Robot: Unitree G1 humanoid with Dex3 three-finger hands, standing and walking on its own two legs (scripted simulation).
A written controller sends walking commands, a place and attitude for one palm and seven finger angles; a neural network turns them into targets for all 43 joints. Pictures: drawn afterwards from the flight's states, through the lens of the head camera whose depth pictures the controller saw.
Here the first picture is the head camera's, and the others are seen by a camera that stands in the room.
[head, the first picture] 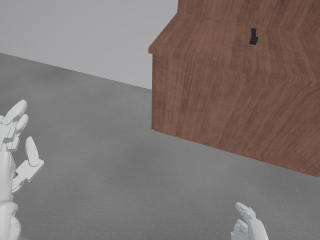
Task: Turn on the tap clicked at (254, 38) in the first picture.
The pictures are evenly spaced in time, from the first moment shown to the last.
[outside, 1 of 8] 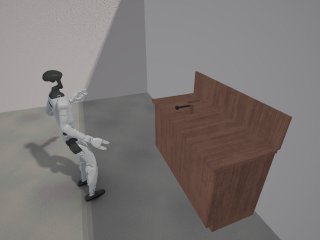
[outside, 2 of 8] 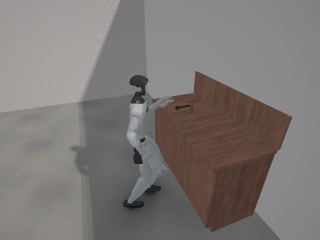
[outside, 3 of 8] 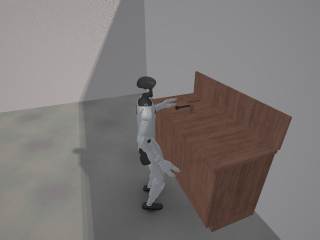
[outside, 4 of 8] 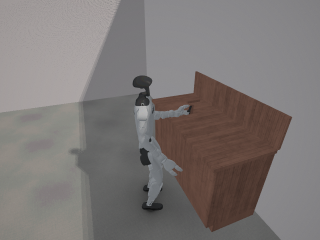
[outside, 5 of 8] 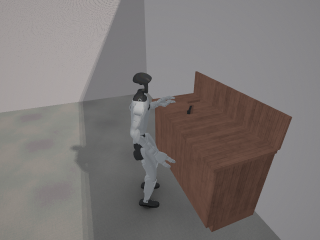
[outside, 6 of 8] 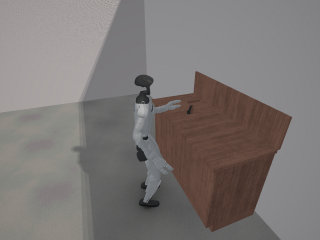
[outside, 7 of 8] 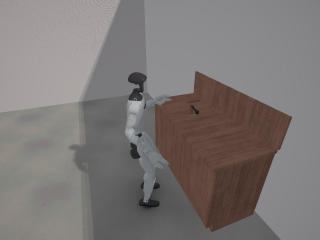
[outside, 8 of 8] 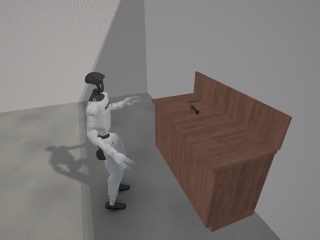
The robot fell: no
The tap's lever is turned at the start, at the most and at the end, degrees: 0 81 81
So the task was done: yes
